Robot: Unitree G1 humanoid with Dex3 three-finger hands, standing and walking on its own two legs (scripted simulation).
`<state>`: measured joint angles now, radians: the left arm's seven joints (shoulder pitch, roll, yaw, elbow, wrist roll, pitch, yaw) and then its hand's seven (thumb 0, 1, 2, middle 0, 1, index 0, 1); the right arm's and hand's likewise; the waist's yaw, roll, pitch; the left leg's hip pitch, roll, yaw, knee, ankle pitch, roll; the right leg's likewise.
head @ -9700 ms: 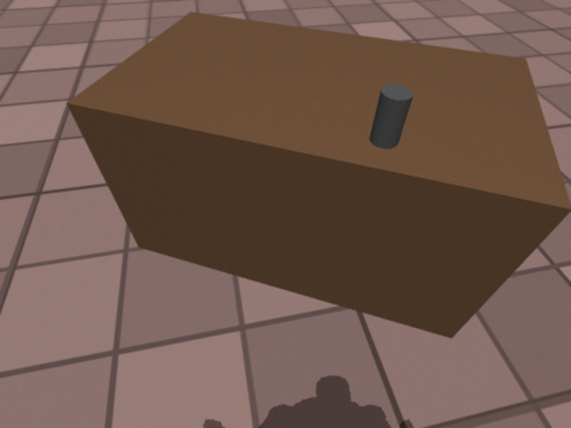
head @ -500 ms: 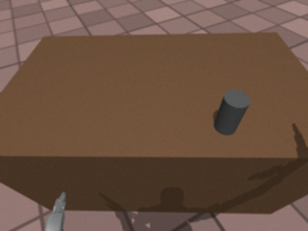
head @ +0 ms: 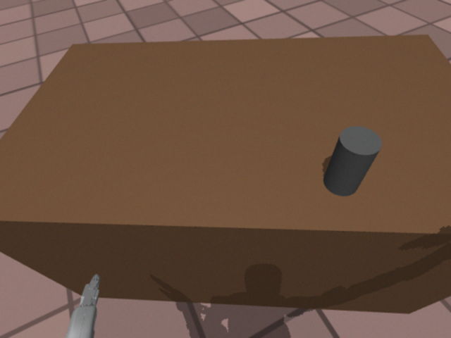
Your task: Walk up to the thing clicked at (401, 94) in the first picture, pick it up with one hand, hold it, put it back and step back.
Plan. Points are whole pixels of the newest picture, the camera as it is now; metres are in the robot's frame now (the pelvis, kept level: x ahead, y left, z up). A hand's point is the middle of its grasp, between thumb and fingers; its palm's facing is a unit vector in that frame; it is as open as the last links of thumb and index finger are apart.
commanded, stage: go down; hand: right
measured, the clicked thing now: (349, 163) +0.46 -0.22 +0.01
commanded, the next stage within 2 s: approach in 1.24 s
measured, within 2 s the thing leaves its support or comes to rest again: neither
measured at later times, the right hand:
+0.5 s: hand out of the picture +0.36 -0.41 +0.13, palm faces +0.25 +0.97 +0.01, open 17.5 cm
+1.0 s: hand out of the picture +0.37 -0.42 +0.13, palm faces +0.26 +0.97 +0.01, open 17.5 cm
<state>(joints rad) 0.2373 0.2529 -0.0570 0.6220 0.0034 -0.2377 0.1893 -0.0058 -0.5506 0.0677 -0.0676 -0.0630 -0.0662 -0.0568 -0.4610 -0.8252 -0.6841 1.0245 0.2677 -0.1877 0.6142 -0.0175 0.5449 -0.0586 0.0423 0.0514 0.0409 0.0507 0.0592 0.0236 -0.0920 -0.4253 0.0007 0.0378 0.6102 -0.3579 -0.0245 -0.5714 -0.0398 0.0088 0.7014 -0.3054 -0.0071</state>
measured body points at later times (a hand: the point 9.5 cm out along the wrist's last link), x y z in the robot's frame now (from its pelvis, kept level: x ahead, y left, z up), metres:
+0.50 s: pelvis +0.00 -0.01 -0.01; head +0.05 -0.05 +0.44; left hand +0.14 +0.25 -0.06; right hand +0.34 -0.47 +0.13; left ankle -0.04 +0.14 -0.72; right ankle +0.02 -0.11 -0.72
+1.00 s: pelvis +0.00 -0.01 -0.01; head +0.06 -0.05 +0.44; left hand +0.14 +0.25 -0.06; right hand +0.35 -0.47 +0.13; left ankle -0.04 +0.14 -0.72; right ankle +0.02 -0.11 -0.72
